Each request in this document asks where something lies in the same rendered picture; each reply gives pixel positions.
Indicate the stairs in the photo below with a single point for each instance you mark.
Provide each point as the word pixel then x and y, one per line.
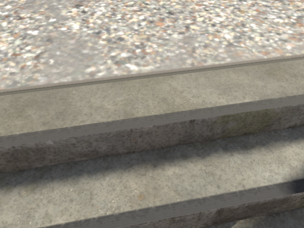
pixel 241 170

